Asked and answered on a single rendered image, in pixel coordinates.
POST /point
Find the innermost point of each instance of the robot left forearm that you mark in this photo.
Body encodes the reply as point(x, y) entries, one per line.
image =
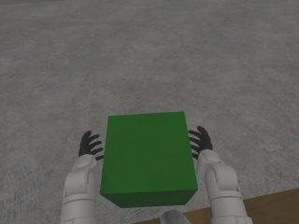
point(79, 197)

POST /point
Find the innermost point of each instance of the carton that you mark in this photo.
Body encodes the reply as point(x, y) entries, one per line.
point(148, 160)

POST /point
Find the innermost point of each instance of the robot right forearm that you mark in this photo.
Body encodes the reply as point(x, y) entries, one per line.
point(223, 191)

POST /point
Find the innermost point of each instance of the robot left hand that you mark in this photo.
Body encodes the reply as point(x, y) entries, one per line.
point(85, 148)

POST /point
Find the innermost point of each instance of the robot right hand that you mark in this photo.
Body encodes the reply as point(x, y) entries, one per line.
point(203, 143)

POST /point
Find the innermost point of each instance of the right robot thigh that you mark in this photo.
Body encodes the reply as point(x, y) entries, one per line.
point(174, 217)

